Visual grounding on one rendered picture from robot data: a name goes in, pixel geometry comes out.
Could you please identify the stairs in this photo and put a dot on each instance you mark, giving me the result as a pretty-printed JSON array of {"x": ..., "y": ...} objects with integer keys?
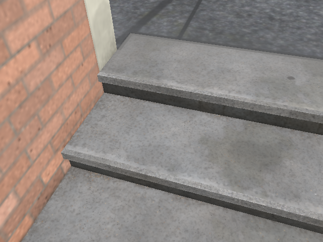
[{"x": 264, "y": 155}]

